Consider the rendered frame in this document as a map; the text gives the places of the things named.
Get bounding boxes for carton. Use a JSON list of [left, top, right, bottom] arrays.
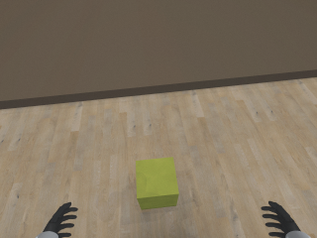
[[136, 157, 179, 210]]

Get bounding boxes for robot left hand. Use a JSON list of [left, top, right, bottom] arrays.
[[43, 202, 78, 238]]

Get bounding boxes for robot right hand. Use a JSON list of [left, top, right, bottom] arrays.
[[261, 201, 301, 238]]

